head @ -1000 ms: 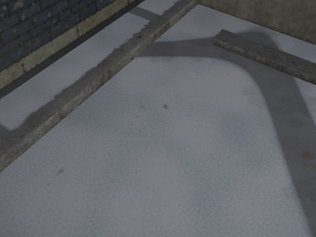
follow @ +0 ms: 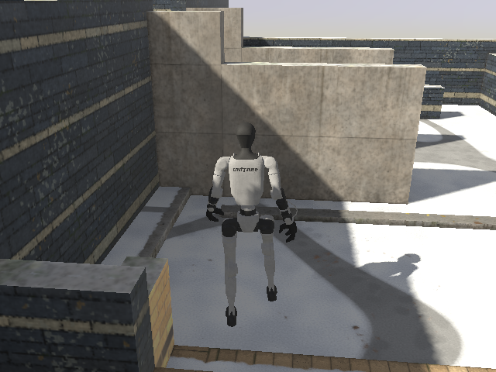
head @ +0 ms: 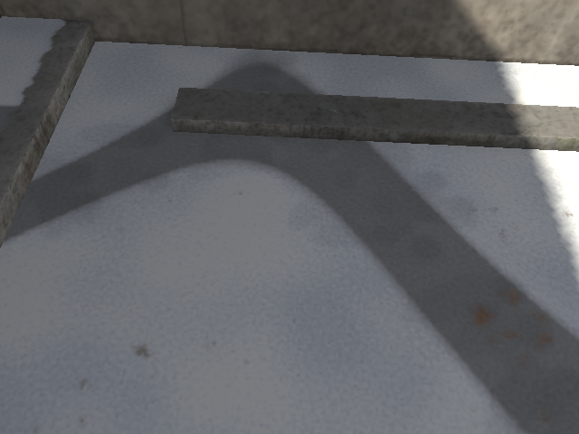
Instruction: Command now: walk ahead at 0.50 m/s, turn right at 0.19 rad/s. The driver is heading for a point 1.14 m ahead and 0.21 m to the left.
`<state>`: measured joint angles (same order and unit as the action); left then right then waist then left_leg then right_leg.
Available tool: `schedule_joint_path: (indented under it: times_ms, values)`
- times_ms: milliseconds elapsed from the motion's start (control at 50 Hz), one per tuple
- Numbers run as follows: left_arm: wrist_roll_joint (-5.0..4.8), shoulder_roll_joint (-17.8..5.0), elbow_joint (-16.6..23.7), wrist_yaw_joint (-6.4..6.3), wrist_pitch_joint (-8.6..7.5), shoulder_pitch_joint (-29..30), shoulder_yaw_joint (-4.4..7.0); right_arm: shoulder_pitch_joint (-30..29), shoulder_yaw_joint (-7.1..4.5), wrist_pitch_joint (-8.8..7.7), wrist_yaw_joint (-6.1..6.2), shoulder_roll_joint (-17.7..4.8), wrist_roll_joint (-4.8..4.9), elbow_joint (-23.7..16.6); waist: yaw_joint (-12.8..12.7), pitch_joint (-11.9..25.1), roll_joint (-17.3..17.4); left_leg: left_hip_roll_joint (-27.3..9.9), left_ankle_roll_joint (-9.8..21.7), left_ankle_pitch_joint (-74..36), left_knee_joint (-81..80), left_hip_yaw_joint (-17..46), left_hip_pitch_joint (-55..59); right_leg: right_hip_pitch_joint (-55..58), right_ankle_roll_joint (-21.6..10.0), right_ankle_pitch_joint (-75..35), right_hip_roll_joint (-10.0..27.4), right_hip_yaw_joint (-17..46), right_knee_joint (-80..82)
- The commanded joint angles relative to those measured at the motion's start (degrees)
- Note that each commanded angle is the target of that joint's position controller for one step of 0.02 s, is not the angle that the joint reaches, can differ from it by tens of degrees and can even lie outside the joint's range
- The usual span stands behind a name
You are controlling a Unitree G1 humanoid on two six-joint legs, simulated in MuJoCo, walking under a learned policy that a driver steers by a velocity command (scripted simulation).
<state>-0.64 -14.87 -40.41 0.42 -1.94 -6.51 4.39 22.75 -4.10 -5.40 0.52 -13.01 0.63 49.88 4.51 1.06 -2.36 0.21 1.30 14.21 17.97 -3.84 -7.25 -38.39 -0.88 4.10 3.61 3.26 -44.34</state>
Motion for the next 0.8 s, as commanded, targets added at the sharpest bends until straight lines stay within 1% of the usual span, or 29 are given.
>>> schedule_joint_path:
  times_ms: [20, 60, 100, 120, 140, 160, 180, 200, 220, 240, 260, 280, 320, 360, 420, 460, 480, 540, 580, 620, 640, 660, 680, 700, 720, 740, 760, 780, 800]
  values:
    - [-0.35, -0.6, 4.7, 0.90, -1.24, 6.6, -0.42, -2.2, -2.15, -0.82, -0.06, -9.9, 0.87, -2.9, -0.6, -1.6, 7.8, -12.9, 9.0, -14.9, -6.6, 7.8, -0.6, 4.3, -0.1, -3.1, -1.3, -3.2, 7.6]
    - [-0.58, -1.4, 5.6, 1.40, -1.60, 9.4, -0.36, -0.9, -2.30, -0.45, -0.30, -10.5, 1.22, -1.8, 0.0, -2.6, 8.2, -14.3, 8.9, -15.5, -5.3, 8.7, 2.3, 4.7, -1.2, -0.7, -1.7, -3.8, 10.8]
    - [-0.59, -2.4, 6.0, 1.72, -2.00, 9.2, -0.01, -1.2, -2.52, 0.11, -0.22, -11.7, 1.63, -0.9, -1.4, -2.5, 8.9, -15.8, 8.2, -21.2, -2.4, 9.2, 4.9, 7.4, -3.0, 2.7, -2.7, -4.8, 14.1]
    - [-0.37, -3.2, 5.0, 1.66, -2.08, 5.6, 0.57, -2.2, -2.47, 0.35, -0.10, -12.0, 1.82, -0.6, -3.9, -0.6, 9.1, -15.0, 7.2, -29.3, 1.6, 7.7, 5.0, 13.8, -4.2, 1.8, -4.2, -6.2, 17.0]
    - [0.07, -5.3, 2.5, 1.37, -2.04, -1.3, 1.78, -2.2, -2.11, 0.38, 0.04, -11.3, 1.94, -0.3, -7.0, 3.7, 8.4, -12.6, 6.0, -37.5, 9.2, 5.1, 3.0, 25.0, -5.8, 0.2, -5.5, -6.9, 18.2]
    - [0.44, -9.2, 0.0, 0.80, -2.02, -12.0, 3.26, -3.5, -1.28, 0.19, 0.23, -9.8, 1.14, -1.1, -11.8, 10.5, 6.0, -10.0, 3.6, -31.8, 22.9, 2.3, -6.0, 41.4, -9.1, -1.8, 0.8, 0.4, 16.4]
    - [1.06, -15.6, -1.3, 0.43, -1.92, -18.2, 4.49, 0.9, 0.94, -0.76, -0.06, -4.0, 0.06, -3.2, -10.9, 17.9, -8.2, -1.2, -0.4, -1.8, 46.4, 0.5, -29.3, 62.3, -18.6, 3.1, 16.5, 26.4, 19.8]
    - [0.34, -11.5, -1.8, 0.37, -1.74, -20.2, 3.20, 0.7, 0.49, -2.12, -0.64, -6.5, 0.61, -2.2, -11.7, 22.0, -9.9, -0.1, 0.0, 18.5, 55.1, 9.1, -36.6, 63.2, -21.1, 8.4, 19.7, 39.0, 26.3]
    - [0.19, -8.4, -1.6, 0.28, -1.80, -14.9, 2.08, -3.6, -0.61, -2.48, -0.83, -10.0, 2.11, -3.3, -10.9, 12.7, -6.4, -3.5, 0.8, 14.7, 57.9, 9.5, -41.6, 56.6, -18.0, 8.4, 17.5, 29.0, 26.9]
    - [0.21, -6.3, -0.9, 0.19, -1.95, -10.9, 1.46, -6.9, -0.59, -2.23, -0.76, -9.9, 2.15, -3.7, -9.5, 7.8, -3.1, -5.9, 1.2, 9.5, 55.6, 8.3, -40.4, 48.7, -15.6, 6.0, 14.9, 21.1, 28.1]
    - [0.34, -4.3, -1.0, 0.36, -2.19, -7.6, 0.83, -8.5, -0.67, -1.78, -0.52, -9.1, 1.31, -3.8, -7.9, 4.0, -1.0, -7.5, 0.8, 5.5, 52.1, 8.1, -38.5, 41.7, -14.0, 3.9, 12.6, 16.2, 30.5]
    - [0.81, -2.9, -1.1, 0.46, -2.60, -5.7, 0.46, -8.1, -0.93, -1.00, -0.40, -8.6, 0.98, -3.6, -5.9, 1.9, -2.2, -8.7, 0.6, 2.7, 49.6, 8.8, -35.4, 36.7, -12.7, 1.4, 10.9, 12.4, 32.6]
    - [0.98, -3.1, -2.2, 0.58, -3.50, -5.3, 0.71, -6.6, -0.55, 0.51, -0.51, -6.0, 1.21, -3.1, -4.0, 0.5, -2.8, -8.8, -0.1, 0.0, 48.2, 9.4, -32.7, 32.1, -12.2, -2.4, 10.3, 7.7, 35.5]
    - [1.31, -4.4, -3.6, 0.33, -4.24, -6.3, 1.20, -8.0, -0.59, 1.45, -0.28, -5.5, 1.14, -3.8, -3.6, -1.0, -1.5, -8.2, -0.8, -3.9, 45.3, 10.5, -34.7, 30.9, -12.0, -7.4, 10.5, 3.2, 36.6]
    - [1.37, -5.3, -5.0, -0.37, -4.53, -6.8, 1.34, -12.1, -0.60, 1.46, -0.61, -5.5, 0.80, -5.2, -4.3, -2.3, -1.2, -6.9, -1.0, -14.1, 35.0, 10.2, -34.9, 30.8, -10.0, -10.6, 8.8, -3.6, 37.1]
    - [1.10, -6.0, -5.4, -0.57, -4.64, -6.8, 1.32, -16.1, -0.07, 1.32, -1.37, -4.7, 0.52, -6.4, -5.7, -3.3, -1.3, -6.2, -0.5, -20.5, 27.1, 7.3, -31.8, 29.8, -8.6, -10.0, 7.6, -7.5, 37.7]
    - [0.94, -6.6, -6.0, -0.76, -4.61, -8.1, 1.43, -18.5, 0.30, 1.31, -1.74, -4.1, 0.44, -7.3, -6.8, -3.9, -0.8, -5.9, -0.3, -22.3, 24.5, 5.9, -30.8, 30.2, -8.3, -9.3, 8.1, -8.4, 38.0]
    - [0.32, -7.9, -7.8, -1.02, -3.82, -11.3, 1.78, -22.9, 0.70, 1.64, -2.83, -4.0, 0.61, -9.8, -8.4, -5.5, -0.1, -5.6, 1.0, -20.4, 19.5, 5.0, -32.9, 37.4, -7.8, -10.6, 10.7, -9.8, 36.4]
    - [-0.14, -8.7, -8.4, -1.21, -2.88, -11.9, 2.06, -24.6, 0.54, 1.87, -3.63, -4.9, 0.61, -11.6, -8.2, -5.9, -0.4, -4.9, 2.4, -14.9, 17.7, 3.7, -34.2, 42.7, -6.9, -15.5, 12.4, -10.6, 33.4]
    - [-0.33, -10.5, -8.2, -1.73, -1.89, -11.2, 2.52, -23.0, -0.18, 2.05, -4.22, -6.6, 0.49, -12.6, -6.4, -3.6, -2.1, -2.0, 4.3, -8.2, 17.2, 0.2, -29.2, 45.2, -5.5, -32.0, 12.7, -12.3, 27.0]
    - [-0.30, -11.3, -8.0, -2.09, -1.32, -10.8, 2.73, -19.4, -0.93, 2.27, -4.29, -8.0, 0.43, -12.2, -4.2, -0.9, -3.3, 0.2, 5.4, -5.1, 17.5, -1.5, -23.9, 45.6, -4.7, -41.1, 12.4, -13.1, 20.9]
    - [-0.29, -11.7, -7.7, -2.42, -0.71, -9.9, 2.67, -11.3, -2.28, 2.38, -4.13, -10.2, 0.55, -10.4, 0.4, 3.1, -2.7, 2.9, 7.1, -6.0, 14.9, -2.7, -13.2, 43.1, -3.4, -45.2, 10.7, -14.6, 10.1]
    - [0.20, -10.9, -6.7, -2.84, -0.73, -10.5, 2.21, -1.7, -4.24, 2.60, -3.21, -14.5, 0.61, -8.2, 4.4, 8.4, 1.0, 0.8, 9.7, -9.2, 14.0, 3.9, 4.3, 31.4, -1.1, -34.7, 8.3, -14.9, -5.4]
    - [2.20, -2.4, -3.7, -1.74, -2.20, -16.5, -0.62, 0.3, -5.52, 2.38, -2.60, -21.2, 0.95, -8.0, -0.9, 14.9, 16.9, -14.7, 20.7, -4.2, 11.4, 34.8, 27.5, 4.0, 3.0, 14.8, -2.5, -12.5, -28.4]
    - [0.50, -5.1, -3.0, -0.71, -4.85, -12.6, -0.72, 2.5, -4.26, 2.06, -2.51, -18.0, 0.70, -9.5, 1.9, 23.9, 13.6, -19.9, 24.5, 2.0, 1.1, 53.2, 33.8, -4.3, 2.6, 29.7, -6.8, 0.9, -37.1]
    - [-1.71, -8.3, -1.5, -0.08, -6.17, -6.5, 0.25, 0.8, -3.37, 1.75, -2.34, -14.7, -0.01, -9.3, 3.2, 16.9, 10.2, -17.8, 20.5, -0.5, 0.3, 44.7, 29.9, -9.3, 1.1, 25.1, -3.3, 3.0, -37.4]
    - [-1.51, -7.6, -0.7, -0.28, -6.79, -4.1, -0.17, -2.7, -2.92, 1.43, -2.14, -13.0, 0.31, -10.0, 1.3, 11.0, 5.6, -15.4, 18.3, -4.9, 0.4, 37.3, 21.3, -8.7, 0.2, 20.3, -0.8, 2.4, -32.9]
    - [-0.09, -7.5, -0.9, -0.78, -6.76, -3.3, 0.04, -6.8, -2.42, 1.36, -2.01, -11.5, 0.38, -10.8, -1.2, 6.6, 2.3, -13.3, 16.9, -10.7, -0.1, 31.7, 11.9, -5.3, 0.5, 17.6, 1.2, 1.9, -27.6]
    - [0.71, -8.2, -0.9, -1.05, -6.11, -3.8, 0.60, -9.3, -1.84, 1.30, -1.82, -10.1, -0.17, -11.8, -3.5, 4.8, 2.8, -11.8, 16.4, -15.7, -1.4, 28.1, 4.9, -0.6, 0.7, 16.1, 2.5, 2.0, -24.4]
